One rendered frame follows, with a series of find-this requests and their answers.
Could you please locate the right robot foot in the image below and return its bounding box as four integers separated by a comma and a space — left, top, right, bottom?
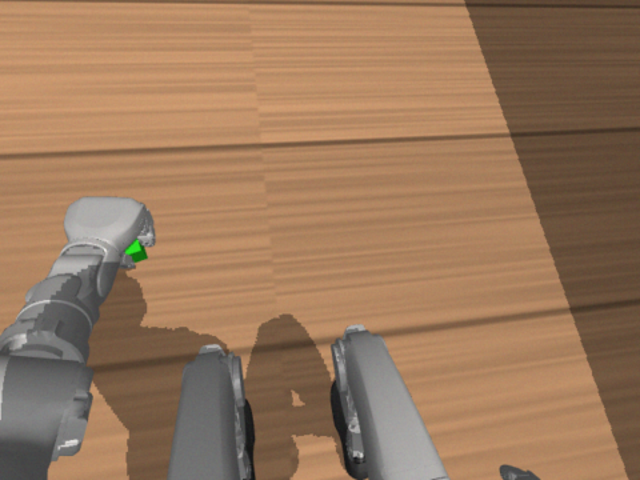
330, 380, 368, 480

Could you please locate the left robot hand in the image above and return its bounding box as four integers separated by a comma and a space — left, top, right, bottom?
64, 196, 156, 269

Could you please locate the left robot arm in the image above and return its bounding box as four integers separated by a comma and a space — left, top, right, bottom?
0, 238, 121, 480

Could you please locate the cube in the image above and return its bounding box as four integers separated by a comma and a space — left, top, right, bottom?
125, 238, 148, 263

